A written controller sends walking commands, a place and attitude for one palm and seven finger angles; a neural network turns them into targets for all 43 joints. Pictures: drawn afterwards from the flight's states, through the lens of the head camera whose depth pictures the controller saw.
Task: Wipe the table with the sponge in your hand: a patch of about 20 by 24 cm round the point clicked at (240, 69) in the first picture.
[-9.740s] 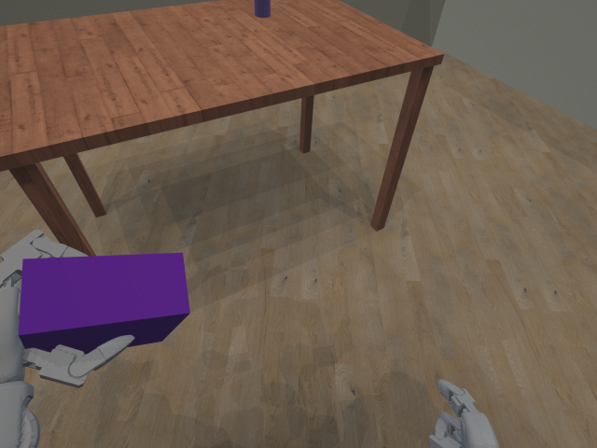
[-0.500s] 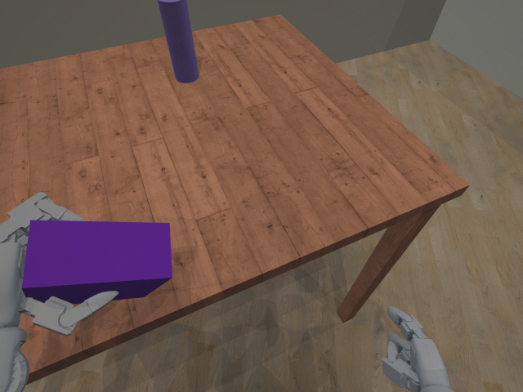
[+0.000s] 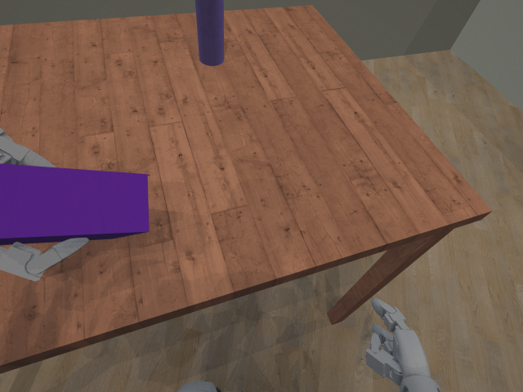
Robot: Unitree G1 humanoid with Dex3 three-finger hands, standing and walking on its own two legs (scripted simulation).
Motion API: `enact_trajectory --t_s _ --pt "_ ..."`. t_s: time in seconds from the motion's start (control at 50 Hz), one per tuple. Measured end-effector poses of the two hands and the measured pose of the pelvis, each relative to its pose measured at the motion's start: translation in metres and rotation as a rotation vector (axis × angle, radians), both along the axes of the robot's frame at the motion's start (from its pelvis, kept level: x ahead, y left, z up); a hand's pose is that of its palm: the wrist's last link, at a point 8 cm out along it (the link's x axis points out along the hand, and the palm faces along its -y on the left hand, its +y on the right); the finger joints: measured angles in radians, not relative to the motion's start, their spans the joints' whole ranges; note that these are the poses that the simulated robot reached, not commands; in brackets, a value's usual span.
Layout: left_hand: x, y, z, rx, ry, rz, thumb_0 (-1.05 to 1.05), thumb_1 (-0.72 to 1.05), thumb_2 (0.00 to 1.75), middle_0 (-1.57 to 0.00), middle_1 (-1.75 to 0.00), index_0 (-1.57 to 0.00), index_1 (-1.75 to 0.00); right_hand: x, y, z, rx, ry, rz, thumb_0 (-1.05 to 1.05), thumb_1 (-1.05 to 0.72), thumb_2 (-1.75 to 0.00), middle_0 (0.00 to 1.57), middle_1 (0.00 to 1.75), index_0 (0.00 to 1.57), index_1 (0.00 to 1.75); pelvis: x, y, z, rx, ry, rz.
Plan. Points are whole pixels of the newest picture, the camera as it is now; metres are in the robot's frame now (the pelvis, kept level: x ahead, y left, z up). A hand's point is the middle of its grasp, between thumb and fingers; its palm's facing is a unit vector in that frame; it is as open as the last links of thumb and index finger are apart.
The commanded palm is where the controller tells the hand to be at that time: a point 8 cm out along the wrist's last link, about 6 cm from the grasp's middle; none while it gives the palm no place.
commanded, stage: come to a stop and stand still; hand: left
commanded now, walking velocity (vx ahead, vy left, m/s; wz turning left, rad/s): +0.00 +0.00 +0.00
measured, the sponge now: (89, 210) +0.27 +0.24 +0.15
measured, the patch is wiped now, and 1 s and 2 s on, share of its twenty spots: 0.00 0.00 0.00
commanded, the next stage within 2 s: look again from close up in 0.56 s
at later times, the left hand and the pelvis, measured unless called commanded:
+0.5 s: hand (39, 255) +0.20 +0.26 +0.16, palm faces +0.43 -0.83 -0.36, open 10.0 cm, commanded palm +0.14 +0.29 +0.18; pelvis -0.02 +0.00 +0.00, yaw +1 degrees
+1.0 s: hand (57, 236) +0.23 +0.26 +0.16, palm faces +0.39 -0.83 -0.39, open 10.0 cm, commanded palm +0.17 +0.29 +0.18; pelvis +0.01 +0.00 +0.00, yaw +1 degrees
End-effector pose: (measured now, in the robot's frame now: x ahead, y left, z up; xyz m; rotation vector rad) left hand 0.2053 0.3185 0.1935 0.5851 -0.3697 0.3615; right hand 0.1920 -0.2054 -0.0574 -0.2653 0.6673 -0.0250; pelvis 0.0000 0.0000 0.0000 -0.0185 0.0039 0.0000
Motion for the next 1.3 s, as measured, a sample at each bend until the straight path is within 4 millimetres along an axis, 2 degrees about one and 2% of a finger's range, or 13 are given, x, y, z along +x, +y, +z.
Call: enact_trajectory --t_s 0.06,0.2,0.28,0.38,0.46,0.64,0.82,0.94,1.12,1.16,1.22,1.26,1.3 --pt "-0.007 0.009 0.008 -0.034 -0.049 0.060 -0.01 -0.49 1.02 -0.75 -1.35 -0.76 -1.34 -0.008 -0.002 0.001 0.032 -0.029 -0.009 0.01 -0.90 -0.90 0.20 0.30 0.20 0.30 -0.005 0.002 -0.002 0.003 -0.014 -0.005" --pt "-0.037 -0.043 -0.022 -0.148 0.101 -0.067 -0.01 -0.49 1.02 -0.74 -1.35 -0.75 -1.34 -0.035 -0.007 -0.010 0.076 -0.039 -0.066 0.01 -0.90 -0.90 0.20 0.30 0.20 0.30 -0.010 0.007 -0.003 -0.009 -0.038 -0.009" --pt "-0.045 -0.034 -0.035 -0.180 0.134 -0.038 -0.01 -0.49 1.02 -0.74 -1.35 -0.75 -1.34 -0.052 -0.012 -0.012 0.041 0.008 -0.096 0.01 -0.90 -0.90 0.20 0.30 0.20 0.30 -0.015 0.004 -0.002 -0.008 -0.041 -0.007" --pt "-0.045 -0.014 -0.020 -0.147 0.047 0.044 -0.01 -0.49 1.02 -0.74 -1.35 -0.75 -1.34 -0.062 -0.017 -0.013 0.011 0.036 -0.086 0.01 -0.90 -0.90 0.20 0.30 0.20 0.30 -0.021 0.001 -0.001 -0.012 -0.045 0.015" --pt "-0.045 -0.016 -0.015 -0.141 0.023 0.041 -0.01 -0.49 1.02 -0.74 -1.35 -0.75 -1.34 -0.060 -0.019 -0.012 0.009 0.029 -0.080 0.01 -0.90 -0.90 0.20 0.30 0.20 0.30 -0.019 0.002 0.000 -0.018 -0.040 0.013" --pt "-0.030 -0.024 -0.031 -0.155 0.112 -0.008 -0.01 -0.49 1.02 -0.74 -1.35 -0.75 -1.34 -0.038 -0.012 -0.006 0.008 0.008 -0.074 0.01 -0.90 -0.90 0.20 0.30 0.20 0.30 -0.007 0.006 0.001 -0.011 -0.026 0.012" --pt "-0.020 -0.019 -0.017 -0.127 0.062 0.002 -0.01 -0.49 1.02 -0.74 -1.35 -0.75 -1.34 -0.007 -0.002 -0.002 0.019 -0.004 -0.034 0.01 -0.90 -0.90 0.20 0.30 0.20 0.30 0.006 0.005 0.002 -0.010 -0.019 0.015" --pt "-0.017 -0.022 -0.020 -0.142 0.086 0.001 -0.01 -0.49 1.02 -0.74 -1.35 -0.75 -1.34 0.006 0.001 0.000 0.031 -0.016 -0.030 0.01 -0.90 -0.90 0.20 0.30 0.20 0.30 0.011 0.006 0.002 -0.008 -0.020 0.016" --pt "-0.018 -0.024 -0.022 -0.155 0.108 0.022 -0.01 -0.49 1.02 -0.74 -1.35 -0.75 -1.34 0.005 -0.003 -0.001 0.029 0.005 -0.037 0.01 -0.90 -0.90 0.20 0.30 0.20 0.30 0.012 0.002 0.003 -0.007 -0.022 0.023" --pt "-0.012 -0.014 -0.005 -0.023 0.055 0.015 -0.01 -0.49 1.02 -0.74 -1.35 -0.75 -1.34 0.001 -0.004 -0.004 -0.004 0.020 0.003 0.01 -0.90 -0.90 0.20 0.30 0.20 0.30 0.009 -0.002 0.002 -0.007 -0.010 0.023" --pt "-0.005 0.005 0.009 -0.020 -0.039 0.074 -0.01 -0.49 1.02 -0.74 -1.35 -0.75 -1.34 -0.005 -0.006 -0.006 0.013 0.028 0.007 0.01 -0.90 -0.90 0.20 0.30 0.20 0.30 0.002 -0.005 0.001 0.005 -0.013 0.014" --pt "-0.005 0.001 0.009 -0.054 -0.046 0.082 -0.01 -0.49 1.02 -0.74 -1.35 -0.75 -1.34 -0.009 -0.009 -0.006 0.040 -0.002 -0.007 0.01 -0.90 -0.90 0.20 0.30 0.20 0.30 -0.001 -0.004 0.000 0.006 -0.020 0.007" --pt "-0.010 -0.016 0.003 -0.091 -0.013 0.041 -0.01 -0.49 1.02 -0.74 -1.35 -0.75 -1.34 -0.014 -0.012 -0.006 0.070 -0.033 -0.029 0.01 -0.90 -0.90 0.20 0.30 0.20 0.30 -0.002 -0.002 -0.001 0.002 -0.026 0.000"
